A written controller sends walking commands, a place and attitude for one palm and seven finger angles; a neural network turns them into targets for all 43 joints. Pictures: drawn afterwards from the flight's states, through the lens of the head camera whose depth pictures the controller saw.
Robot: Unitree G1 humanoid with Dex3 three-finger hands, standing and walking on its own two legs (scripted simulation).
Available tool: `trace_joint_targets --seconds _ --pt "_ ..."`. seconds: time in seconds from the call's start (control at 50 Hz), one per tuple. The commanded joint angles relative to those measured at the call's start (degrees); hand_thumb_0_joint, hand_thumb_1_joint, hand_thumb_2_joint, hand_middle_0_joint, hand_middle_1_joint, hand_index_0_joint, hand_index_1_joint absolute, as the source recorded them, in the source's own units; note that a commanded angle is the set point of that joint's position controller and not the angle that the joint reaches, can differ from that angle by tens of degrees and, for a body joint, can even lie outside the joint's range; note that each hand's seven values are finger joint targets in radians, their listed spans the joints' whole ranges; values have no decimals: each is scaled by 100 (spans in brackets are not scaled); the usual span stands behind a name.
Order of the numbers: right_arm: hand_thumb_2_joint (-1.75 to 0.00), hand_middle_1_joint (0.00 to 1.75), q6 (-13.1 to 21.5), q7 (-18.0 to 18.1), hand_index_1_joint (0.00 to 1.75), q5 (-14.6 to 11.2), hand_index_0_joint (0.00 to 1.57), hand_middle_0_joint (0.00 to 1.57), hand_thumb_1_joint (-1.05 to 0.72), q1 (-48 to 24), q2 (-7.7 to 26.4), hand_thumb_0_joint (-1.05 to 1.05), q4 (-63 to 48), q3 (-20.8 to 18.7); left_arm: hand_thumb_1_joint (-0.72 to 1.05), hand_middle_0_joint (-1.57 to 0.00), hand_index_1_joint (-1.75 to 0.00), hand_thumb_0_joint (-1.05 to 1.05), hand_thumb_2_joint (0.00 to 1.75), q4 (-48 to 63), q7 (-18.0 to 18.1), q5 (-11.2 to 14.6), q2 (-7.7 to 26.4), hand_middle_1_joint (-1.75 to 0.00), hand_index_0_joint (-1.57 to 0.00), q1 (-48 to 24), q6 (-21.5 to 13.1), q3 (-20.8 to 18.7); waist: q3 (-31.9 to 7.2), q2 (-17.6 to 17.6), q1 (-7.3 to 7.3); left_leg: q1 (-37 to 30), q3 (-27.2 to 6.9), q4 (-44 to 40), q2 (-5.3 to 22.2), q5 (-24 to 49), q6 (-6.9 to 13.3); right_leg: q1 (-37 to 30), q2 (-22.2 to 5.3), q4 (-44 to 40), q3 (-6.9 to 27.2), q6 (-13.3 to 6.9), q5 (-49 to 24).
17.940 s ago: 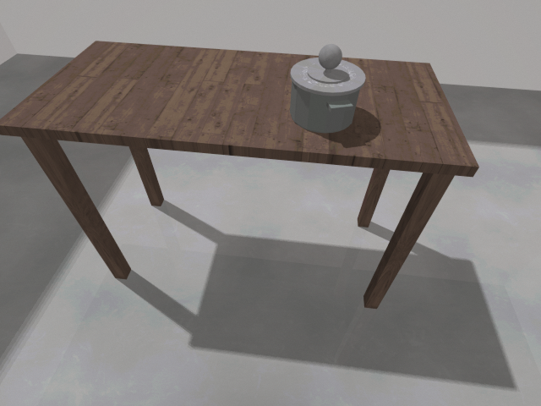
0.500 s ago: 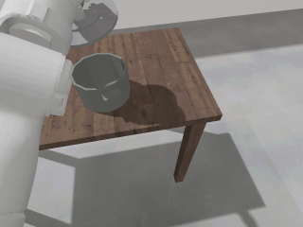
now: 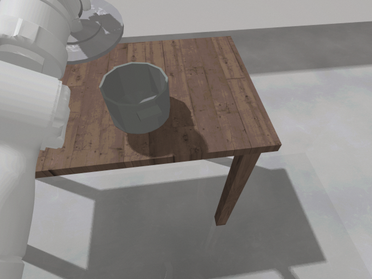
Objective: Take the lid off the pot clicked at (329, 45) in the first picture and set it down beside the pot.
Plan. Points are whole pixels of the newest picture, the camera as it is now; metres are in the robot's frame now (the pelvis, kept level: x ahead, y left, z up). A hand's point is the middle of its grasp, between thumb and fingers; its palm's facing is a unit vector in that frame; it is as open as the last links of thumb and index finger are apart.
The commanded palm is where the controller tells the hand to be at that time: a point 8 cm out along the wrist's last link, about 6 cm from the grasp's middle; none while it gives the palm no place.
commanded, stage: move the lid sideways beside the pot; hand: left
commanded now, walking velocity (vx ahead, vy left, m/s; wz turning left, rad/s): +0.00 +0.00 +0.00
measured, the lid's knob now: (65, 4) +0.53 +0.17 +0.30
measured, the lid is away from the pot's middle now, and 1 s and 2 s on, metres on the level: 0.08 0.19 0.24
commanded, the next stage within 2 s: lower the lid onto the table in 1.60 s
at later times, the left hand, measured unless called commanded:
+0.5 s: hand (36, 2) +0.52 +0.21 +0.31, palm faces -0.18 -0.19 -0.97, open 7.3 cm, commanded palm +0.52 +0.21 +0.37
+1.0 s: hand (1, 16) +0.50 +0.26 +0.30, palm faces -0.21 -0.19 -0.96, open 7.3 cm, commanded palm +0.52 +0.27 +0.37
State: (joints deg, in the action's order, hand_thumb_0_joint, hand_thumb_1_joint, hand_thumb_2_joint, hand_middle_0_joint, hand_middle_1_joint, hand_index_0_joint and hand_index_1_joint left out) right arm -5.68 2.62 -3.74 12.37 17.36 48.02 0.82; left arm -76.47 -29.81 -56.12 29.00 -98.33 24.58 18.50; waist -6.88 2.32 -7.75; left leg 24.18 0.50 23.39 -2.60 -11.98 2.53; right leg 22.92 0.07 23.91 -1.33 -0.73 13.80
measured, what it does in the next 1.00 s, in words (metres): stands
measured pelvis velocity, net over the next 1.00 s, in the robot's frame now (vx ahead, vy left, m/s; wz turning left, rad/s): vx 0.00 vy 0.01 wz -0.01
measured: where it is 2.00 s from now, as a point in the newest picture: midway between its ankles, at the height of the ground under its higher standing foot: outside the picture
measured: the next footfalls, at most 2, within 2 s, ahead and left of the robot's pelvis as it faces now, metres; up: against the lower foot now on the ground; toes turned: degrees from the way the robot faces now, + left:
none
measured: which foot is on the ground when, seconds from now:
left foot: down 0.00-1.00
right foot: down 0.00-1.00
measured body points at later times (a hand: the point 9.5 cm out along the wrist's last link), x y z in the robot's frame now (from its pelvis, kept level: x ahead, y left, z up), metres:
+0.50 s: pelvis +0.01 +0.00 +0.00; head +0.06 -0.01 +0.45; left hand +0.52 +0.21 +0.36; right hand +0.03 -0.28 -0.14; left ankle -0.02 +0.09 -0.74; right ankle -0.04 -0.11 -0.74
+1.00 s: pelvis +0.00 +0.01 +0.00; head +0.06 +0.00 +0.45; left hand +0.50 +0.26 +0.35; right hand +0.05 -0.27 -0.13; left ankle -0.02 +0.09 -0.74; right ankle -0.04 -0.11 -0.74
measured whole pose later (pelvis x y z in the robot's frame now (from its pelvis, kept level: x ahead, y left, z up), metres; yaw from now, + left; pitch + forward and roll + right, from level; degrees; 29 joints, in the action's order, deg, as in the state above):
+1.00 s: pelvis +0.00 +0.01 +0.00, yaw -1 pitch +12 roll -1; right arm -7.7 3.8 -5.0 11.5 16.8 46.1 2.0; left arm -73.5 -32.9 -57.9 42.4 -92.8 17.4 14.9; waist -6.1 2.3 -7.6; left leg 24.2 0.9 25.1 -2.4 -13.1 3.2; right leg 22.0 0.3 23.4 -0.9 -0.1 13.6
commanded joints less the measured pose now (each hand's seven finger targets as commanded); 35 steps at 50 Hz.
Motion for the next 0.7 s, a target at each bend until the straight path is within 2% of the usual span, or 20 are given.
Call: trace_joint_targets --seconds 0.0,0.04,0.06,0.08,0.14,0.16,0.2,0.26,0.28,0.36,0.42,0.44,0.46,0.5,0.54,0.56,0.58,0.64,0.66,0.68 --pt "-90 30 187 84 30 7 20 20 -90 166 932 0 -323 -219 74 -84 -113 0 74 1389 282 -175 742 -111 -87 -3746 -197 -23 -2588 24 -193 -2510 -311 384 109 2790 -10 15 120 -205 38 -77 -1744" --pt "-90 30 242 99 30 -3 20 20 -90 177 949 0 -316 -228 74 -84 -113 0 74 1575 279 -43 620 -111 -87 -3770 -279 61 -2584 290 -165 -2701 -339 394 167 3089 -90 136 107 -220 -9 -114 -1754" --pt "-90 30 268 78 30 10 20 20 -90 158 931 0 -340 -233 74 -84 -113 0 74 1848 290 -139 780 -111 -87 -3998 -344 9 -2891 215 -135 -2808 -385 419 155 3105 -96 57 133 -178 28 -80 -1684" --pt "-90 30 269 85 30 19 20 20 -90 178 917 0 -300 -224 74 -84 -113 0 74 1568 288 -229 870 -111 -87 -3878 -339 -22 -2786 281 -132 -2755 -390 430 169 3142 -110 132 131 -169 19 -104 -1635" --pt "-90 30 238 114 30 34 20 20 -90 301 964 0 -284 -233 74 -84 -113 0 74 1304 250 -198 1185 -111 -87 -3491 -327 -223 -2637 -34 -109 -2455 -272 413 83 3002 -66 -131 118 -188 18 -107 -1906" --pt "-90 30 173 119 30 57 20 20 -90 276 958 0 -269 -200 74 -84 -113 0 74 1076 229 -372 1511 -111 -87 -3408 -286 -366 -2656 -451 -103 -2165 -221 409 32 2775 14 -380 116 -159 71 -64 -2040" --pt "-90 30 76 147 30 49 20 20 -90 229 972 0 -333 -170 74 -84 -113 0 74 963 214 -429 1880 -111 -87 -3414 -254 -526 -2589 -785 -106 -1692 -99 349 -42 2329 120 -774 55 -122 120 -47 -2337" --pt "-90 30 -14 129 30 37 20 20 -90 203 953 0 -410 -165 74 -84 -113 0 74 1194 223 -479 1943 -111 -87 -3501 -304 -462 -2790 -409 -54 -1738 -70 402 -25 2747 79 -871 29 -36 148 -55 -2677" --pt "-90 30 -29 126 30 23 20 20 -90 214 948 0 -423 -174 74 -84 -113 0 74 1018 219 -528 1878 -111 -87 -3397 -279 -423 -2615 -362 -79 -1797 -81 414 23 2775 61 -674 44 -65 120 -54 -2501" --pt "-90 30 -106 99 30 47 20 20 -90 238 935 0 -579 -213 74 -84 -113 0 74 1523 186 -605 2333 -111 -87 -3275 -391 -606 -3025 -215 11 -1949 -21 545 31 3313 43 -931 43 24 192 -44 -2921" --pt "-90 30 -156 75 30 -5 20 20 -90 256 927 0 -613 -239 74 -84 -113 0 74 1294 109 -538 2011 -111 -87 -2994 -340 -405 -2566 -202 -43 -1857 -12 519 54 3075 84 -658 53 -62 137 -40 -2619" --pt "-90 30 -152 61 30 -12 20 20 -90 289 952 0 -615 -262 74 -84 -113 0 74 1468 90 -399 1918 -111 -87 -2882 -370 -366 -2573 64 -21 -2061 -7 561 85 3464 24 -583 51 -56 99 -73 -2743" --pt "-90 30 -167 22 30 -1 20 20 -90 252 956 0 -648 -277 74 -84 -113 0 74 1807 76 -481 2120 -111 -87 -3126 -398 -445 -2850 52 11 -2220 -83 594 94 3525 14 -586 78 -31 136 -44 -2624" --pt "-90 30 -153 24 30 -4 20 20 -90 275 939 0 -640 -290 74 -84 -113 0 74 1695 49 -449 1978 -111 -87 -3020 -403 -376 -2667 201 -21 -2309 -119 643 95 3572 22 -367 112 -65 93 -66 -2438" --pt "-90 30 -103 5 30 -41 20 20 -90 281 952 0 -617 -313 74 -84 -113 0 74 2034 2 -241 1581 -111 -87 -3095 -431 -140 -2600 608 -35 -2654 -164 656 165 3956 -54 -114 113 -130 38 -102 -2397" --pt "-90 30 -67 -15 30 -10 20 20 -90 298 940 0 -607 -330 74 -84 -113 0 74 2276 -1 -294 1653 -111 -87 -3307 -459 -174 -2814 500 -23 -2825 -247 660 173 3873 -57 -98 159 -124 43 -57 -2170" --pt "-90 30 -66 9 30 -11 20 20 -90 303 934 0 -545 -327 74 -84 -113 0 74 1941 -16 -329 1658 -111 -87 -3103 -438 -185 -2569 496 -47 -2775 -255 666 191 3815 -53 66 160 -160 19 -80 -2029" --pt "-90 30 -16 42 30 -35 20 20 -90 324 985 0 -524 -315 74 -84 -113 0 74 1978 -47 -193 1720 -111 -87 -2929 -499 -198 -2525 490 -36 -2735 -226 619 143 3573 -71 16 154 -218 -20 -112 -1945" --pt "-90 30 -32 35 30 -23 20 20 -90 286 981 0 -507 -297 74 -84 -113 0 74 2188 -35 -303 1993 -111 -87 -3191 -544 -326 -2734 393 -7 -2711 -277 578 145 3409 -82 -103 156 -181 2 -85 -1852" --pt "-90 30 -14 61 30 -18 20 20 -90 266 956 0 -533 -298 74 -84 -113 0 74 2193 -41 -306 1963 -111 -87 -3219 -576 -307 -2751 333 -5 -2698 -258 596 119 3374 -40 -153 148 -167 3 -90 -1902"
